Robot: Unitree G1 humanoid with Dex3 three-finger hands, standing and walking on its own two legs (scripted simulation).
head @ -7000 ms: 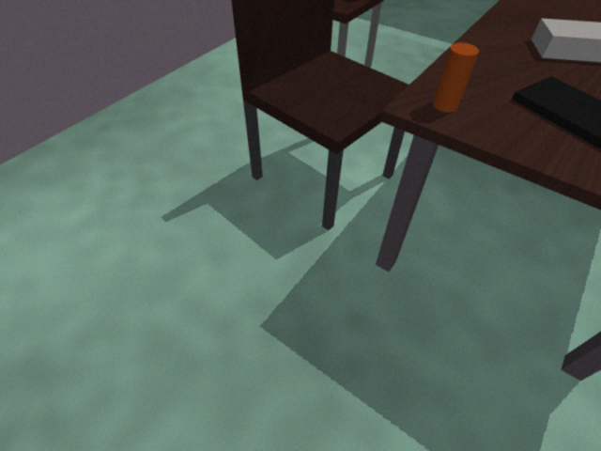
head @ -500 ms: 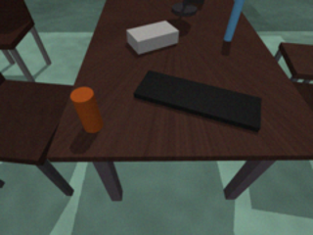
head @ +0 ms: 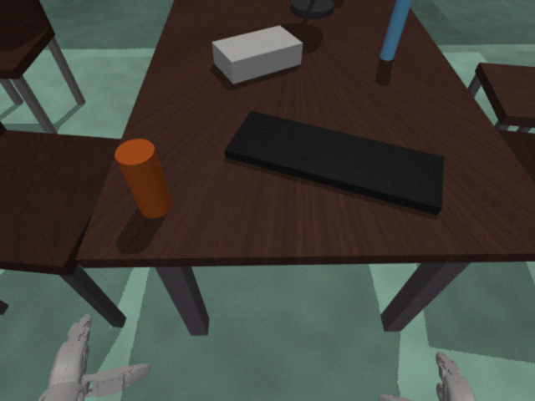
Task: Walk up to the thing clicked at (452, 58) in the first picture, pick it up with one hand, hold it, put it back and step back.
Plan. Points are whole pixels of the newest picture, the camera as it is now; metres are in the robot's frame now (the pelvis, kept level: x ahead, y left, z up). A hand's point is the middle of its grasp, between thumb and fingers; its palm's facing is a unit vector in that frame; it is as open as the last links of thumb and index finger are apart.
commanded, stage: rise first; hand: left
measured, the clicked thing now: (146, 181) +0.47 +0.25 +0.03
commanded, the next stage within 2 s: go down in 1.44 s
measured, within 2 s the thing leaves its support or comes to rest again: neither
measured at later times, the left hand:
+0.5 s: hand (87, 348) +0.18 +0.25 +0.01, palm faces +0.29 -0.88 -0.38, open 17.4 cm
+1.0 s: hand (61, 331) +0.19 +0.26 +0.07, palm faces +0.34 -0.84 -0.42, open 17.6 cm
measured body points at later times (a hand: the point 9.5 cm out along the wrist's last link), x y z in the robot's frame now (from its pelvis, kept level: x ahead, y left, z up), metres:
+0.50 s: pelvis +0.00 -0.01 +0.00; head +0.01 -0.03 +0.45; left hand +0.16 +0.30 +0.03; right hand +0.16 -0.26 -0.10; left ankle +0.04 +0.13 -0.74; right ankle -0.05 -0.13 -0.74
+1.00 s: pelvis +0.01 -0.01 +0.00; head +0.01 -0.03 +0.45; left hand +0.16 +0.30 +0.10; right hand +0.17 -0.26 -0.10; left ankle +0.04 +0.13 -0.74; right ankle -0.05 -0.13 -0.74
